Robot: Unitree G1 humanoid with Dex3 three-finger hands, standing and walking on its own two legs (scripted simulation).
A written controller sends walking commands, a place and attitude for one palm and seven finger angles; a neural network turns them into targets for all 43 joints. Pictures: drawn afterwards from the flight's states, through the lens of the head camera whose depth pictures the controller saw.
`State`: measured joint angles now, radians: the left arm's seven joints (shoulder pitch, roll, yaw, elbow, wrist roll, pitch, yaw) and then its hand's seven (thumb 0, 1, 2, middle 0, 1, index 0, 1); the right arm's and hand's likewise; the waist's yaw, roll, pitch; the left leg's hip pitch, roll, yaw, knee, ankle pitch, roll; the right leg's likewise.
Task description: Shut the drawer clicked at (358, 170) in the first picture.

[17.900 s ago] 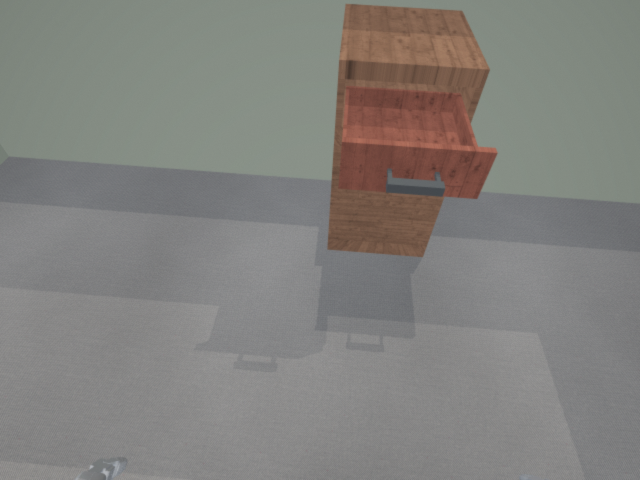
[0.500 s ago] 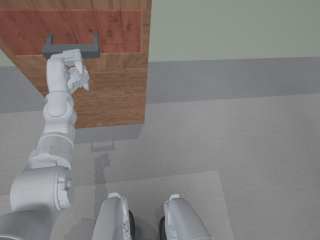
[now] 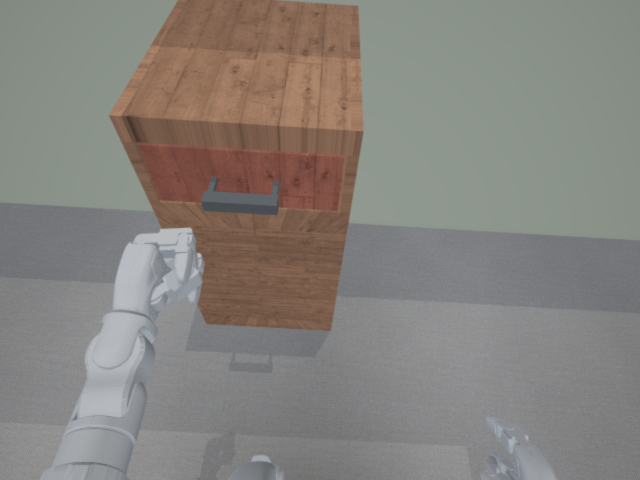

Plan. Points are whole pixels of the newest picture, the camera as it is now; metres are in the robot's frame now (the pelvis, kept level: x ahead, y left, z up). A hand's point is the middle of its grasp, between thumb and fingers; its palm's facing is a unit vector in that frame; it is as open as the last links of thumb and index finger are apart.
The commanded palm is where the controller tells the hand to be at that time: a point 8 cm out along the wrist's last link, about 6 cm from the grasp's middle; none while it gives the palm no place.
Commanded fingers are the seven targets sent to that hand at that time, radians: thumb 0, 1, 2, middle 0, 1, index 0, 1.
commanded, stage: draw the hand back to the body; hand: left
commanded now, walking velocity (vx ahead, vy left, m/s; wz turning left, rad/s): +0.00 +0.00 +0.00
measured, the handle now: (242, 193) +0.58 +0.15 -0.05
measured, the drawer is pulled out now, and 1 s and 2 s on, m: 0.00 0.00 0.00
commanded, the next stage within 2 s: step back with the hand held close in 0.90 s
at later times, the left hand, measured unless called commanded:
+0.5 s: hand (65, 328) +0.23 +0.22 +0.17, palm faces +0.24 -0.93 -0.28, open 3.3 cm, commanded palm +0.18 +0.27 +0.19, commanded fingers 0.00 0.90 0.90 -1.40 -1.60 -1.40 -1.60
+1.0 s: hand out of the picture +0.19 +0.24 +0.21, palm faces +0.38 -0.85 -0.36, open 3.3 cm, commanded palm +0.14 +0.28 +0.24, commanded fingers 0.00 0.90 0.90 -1.40 -1.60 -1.40 -1.60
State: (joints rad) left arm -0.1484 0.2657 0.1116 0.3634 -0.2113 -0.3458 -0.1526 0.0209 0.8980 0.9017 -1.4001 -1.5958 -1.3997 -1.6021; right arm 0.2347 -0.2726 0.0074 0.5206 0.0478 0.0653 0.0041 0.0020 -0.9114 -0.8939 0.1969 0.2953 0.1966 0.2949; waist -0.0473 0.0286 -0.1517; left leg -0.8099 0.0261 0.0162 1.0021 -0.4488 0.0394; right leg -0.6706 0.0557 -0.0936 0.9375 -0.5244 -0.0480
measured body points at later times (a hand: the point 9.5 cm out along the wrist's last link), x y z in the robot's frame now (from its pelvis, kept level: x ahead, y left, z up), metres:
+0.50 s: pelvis +0.00 +0.01 +0.06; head -0.02 +0.00 +0.51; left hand +0.21 +0.27 +0.18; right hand +0.19 -0.20 -0.02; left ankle +0.02 +0.09 -0.68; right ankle -0.04 -0.09 -0.68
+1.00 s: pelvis +0.00 +0.00 +0.06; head -0.01 -0.02 +0.51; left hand +0.16 +0.28 +0.23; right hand +0.20 -0.22 -0.02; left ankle +0.02 +0.09 -0.68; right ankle -0.04 -0.09 -0.68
